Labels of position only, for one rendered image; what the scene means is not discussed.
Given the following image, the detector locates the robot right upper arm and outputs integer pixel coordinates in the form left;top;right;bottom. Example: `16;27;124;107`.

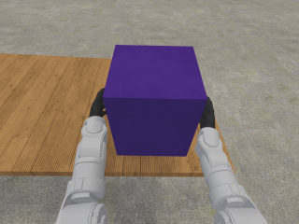
213;207;267;224

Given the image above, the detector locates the left robot hand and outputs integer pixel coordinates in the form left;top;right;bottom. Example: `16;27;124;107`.
89;88;107;118

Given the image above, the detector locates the robot left upper arm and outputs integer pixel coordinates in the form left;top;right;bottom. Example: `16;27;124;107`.
56;202;109;224

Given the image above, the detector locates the right robot hand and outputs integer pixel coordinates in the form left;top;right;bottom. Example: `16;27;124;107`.
199;96;216;130

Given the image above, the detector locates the robot left forearm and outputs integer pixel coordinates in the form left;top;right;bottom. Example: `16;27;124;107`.
55;116;107;224

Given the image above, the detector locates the robot right forearm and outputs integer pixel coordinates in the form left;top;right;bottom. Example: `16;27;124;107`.
194;127;268;224

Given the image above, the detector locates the table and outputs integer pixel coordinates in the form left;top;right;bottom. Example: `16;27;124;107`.
0;53;235;177

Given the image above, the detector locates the carton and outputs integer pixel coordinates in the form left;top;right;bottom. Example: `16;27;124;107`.
102;45;207;157

